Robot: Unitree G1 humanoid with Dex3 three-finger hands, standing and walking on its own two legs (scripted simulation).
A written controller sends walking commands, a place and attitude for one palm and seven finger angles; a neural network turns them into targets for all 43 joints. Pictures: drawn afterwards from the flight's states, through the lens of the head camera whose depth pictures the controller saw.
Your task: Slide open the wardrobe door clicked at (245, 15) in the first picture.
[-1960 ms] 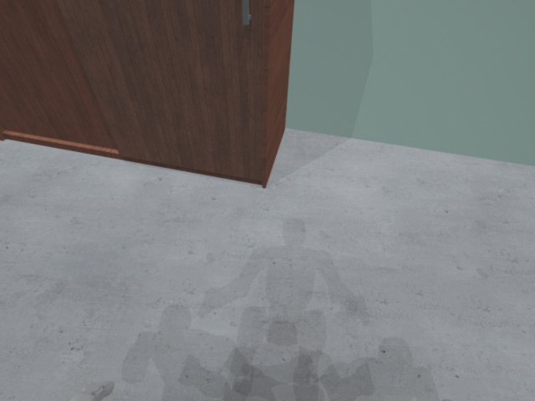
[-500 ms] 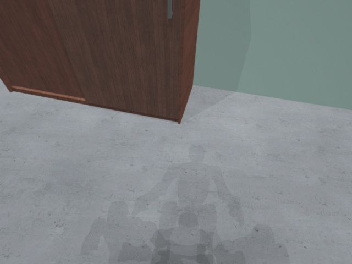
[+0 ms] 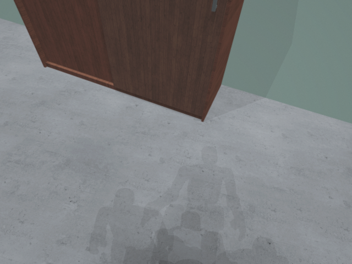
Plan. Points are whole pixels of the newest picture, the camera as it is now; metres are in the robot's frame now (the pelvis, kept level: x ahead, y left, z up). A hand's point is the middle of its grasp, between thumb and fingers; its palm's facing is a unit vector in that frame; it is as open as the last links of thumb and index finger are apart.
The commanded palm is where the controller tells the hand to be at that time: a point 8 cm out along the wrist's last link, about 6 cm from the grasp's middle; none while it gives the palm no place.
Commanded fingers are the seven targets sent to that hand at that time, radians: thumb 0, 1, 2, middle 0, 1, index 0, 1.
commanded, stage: walk to a spot facing it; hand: right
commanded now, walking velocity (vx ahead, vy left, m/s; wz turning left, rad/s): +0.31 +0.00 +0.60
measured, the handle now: out of the picture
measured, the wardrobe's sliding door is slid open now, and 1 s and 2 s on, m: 0.00 0.00 0.00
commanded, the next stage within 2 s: none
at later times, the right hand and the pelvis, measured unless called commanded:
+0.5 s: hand out of the picture +0.15 -0.27 -0.17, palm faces -0.14 +0.98 -0.17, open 7.4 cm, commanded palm none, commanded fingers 0.00 -0.90 -0.90 0.20 0.30 0.20 0.30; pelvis +0.15 -0.08 +0.01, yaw +16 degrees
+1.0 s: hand (219, 157) +0.50 -0.16 -0.16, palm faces -0.55 +0.83 -0.07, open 7.4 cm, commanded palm none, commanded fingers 0.00 -0.90 -0.90 0.20 0.30 0.20 0.30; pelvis +0.33 -0.09 +0.01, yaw +33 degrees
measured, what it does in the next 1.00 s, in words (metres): walks ahead, turning left: right foot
